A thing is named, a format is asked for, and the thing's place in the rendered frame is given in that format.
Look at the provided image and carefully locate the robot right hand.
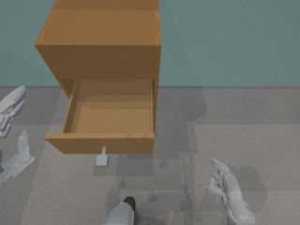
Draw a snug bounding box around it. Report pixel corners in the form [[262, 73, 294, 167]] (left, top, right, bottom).
[[207, 158, 243, 205]]

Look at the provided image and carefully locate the cabinet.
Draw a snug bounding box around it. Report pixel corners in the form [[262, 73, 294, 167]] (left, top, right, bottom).
[[34, 0, 161, 133]]

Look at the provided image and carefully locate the robot left shin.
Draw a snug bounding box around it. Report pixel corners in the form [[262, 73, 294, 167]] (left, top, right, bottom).
[[118, 202, 132, 208]]

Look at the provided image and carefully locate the robot left hand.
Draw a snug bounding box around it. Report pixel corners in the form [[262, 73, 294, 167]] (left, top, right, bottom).
[[0, 85, 35, 188]]

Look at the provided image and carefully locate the handle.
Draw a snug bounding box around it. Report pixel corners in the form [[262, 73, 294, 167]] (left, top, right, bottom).
[[96, 146, 110, 168]]

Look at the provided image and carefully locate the drawer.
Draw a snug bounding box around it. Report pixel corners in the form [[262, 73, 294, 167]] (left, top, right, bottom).
[[44, 79, 155, 155]]

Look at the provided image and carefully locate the right robot forearm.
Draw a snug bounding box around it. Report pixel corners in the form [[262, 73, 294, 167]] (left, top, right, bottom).
[[226, 199, 256, 225]]

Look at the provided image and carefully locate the left robot thigh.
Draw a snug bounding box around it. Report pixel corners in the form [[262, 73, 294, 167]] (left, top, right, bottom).
[[102, 205, 135, 225]]

